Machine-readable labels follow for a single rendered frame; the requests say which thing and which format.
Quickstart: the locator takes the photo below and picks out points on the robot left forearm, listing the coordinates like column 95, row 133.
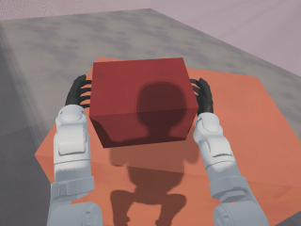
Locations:
column 72, row 154

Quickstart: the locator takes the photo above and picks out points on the robot right hand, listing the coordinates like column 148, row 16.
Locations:
column 204, row 97

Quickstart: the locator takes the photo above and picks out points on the carton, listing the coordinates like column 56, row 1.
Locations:
column 138, row 102

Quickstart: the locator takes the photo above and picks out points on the robot right forearm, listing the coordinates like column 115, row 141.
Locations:
column 226, row 182

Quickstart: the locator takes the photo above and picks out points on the pedestal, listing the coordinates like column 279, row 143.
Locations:
column 166, row 183

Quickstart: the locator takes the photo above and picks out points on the right robot upper arm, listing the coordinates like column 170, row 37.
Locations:
column 245, row 213

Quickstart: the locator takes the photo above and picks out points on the left robot upper arm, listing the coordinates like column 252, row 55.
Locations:
column 77, row 214

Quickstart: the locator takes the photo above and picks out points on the robot left hand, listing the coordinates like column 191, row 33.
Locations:
column 74, row 96

